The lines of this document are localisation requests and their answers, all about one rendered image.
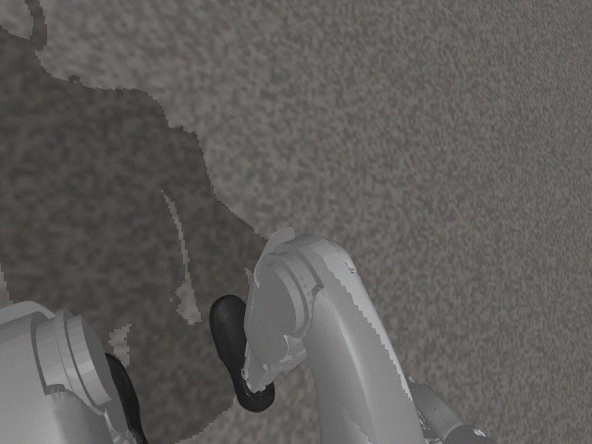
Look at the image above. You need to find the right robot arm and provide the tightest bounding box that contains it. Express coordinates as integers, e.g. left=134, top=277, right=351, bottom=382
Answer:
left=444, top=425, right=498, bottom=444

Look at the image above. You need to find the left robot foot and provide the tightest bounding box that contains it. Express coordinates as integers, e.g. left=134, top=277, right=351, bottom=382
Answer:
left=105, top=353, right=148, bottom=444

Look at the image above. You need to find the right robot hand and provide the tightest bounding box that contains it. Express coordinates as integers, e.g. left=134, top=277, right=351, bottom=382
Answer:
left=403, top=372, right=466, bottom=444

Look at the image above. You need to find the right robot foot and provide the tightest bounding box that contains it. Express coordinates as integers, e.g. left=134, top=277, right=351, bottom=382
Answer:
left=209, top=295, right=275, bottom=413

